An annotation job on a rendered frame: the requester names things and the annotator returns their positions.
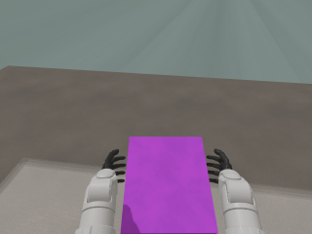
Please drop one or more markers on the carton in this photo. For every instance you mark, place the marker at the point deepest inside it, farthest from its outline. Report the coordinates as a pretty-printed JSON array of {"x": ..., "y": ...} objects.
[{"x": 167, "y": 187}]

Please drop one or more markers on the left robot hand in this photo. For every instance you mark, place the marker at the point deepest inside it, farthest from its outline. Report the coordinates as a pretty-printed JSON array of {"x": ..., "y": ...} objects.
[{"x": 110, "y": 159}]

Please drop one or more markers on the right robot hand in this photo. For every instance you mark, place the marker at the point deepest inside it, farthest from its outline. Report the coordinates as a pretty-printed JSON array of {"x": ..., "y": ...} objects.
[{"x": 223, "y": 164}]

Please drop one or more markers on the right robot forearm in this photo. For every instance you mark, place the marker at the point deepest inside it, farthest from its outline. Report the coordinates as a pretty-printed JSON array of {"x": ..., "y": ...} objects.
[{"x": 238, "y": 204}]

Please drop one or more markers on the left robot forearm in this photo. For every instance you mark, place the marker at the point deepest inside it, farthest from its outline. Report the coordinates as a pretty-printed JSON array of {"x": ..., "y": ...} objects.
[{"x": 99, "y": 206}]

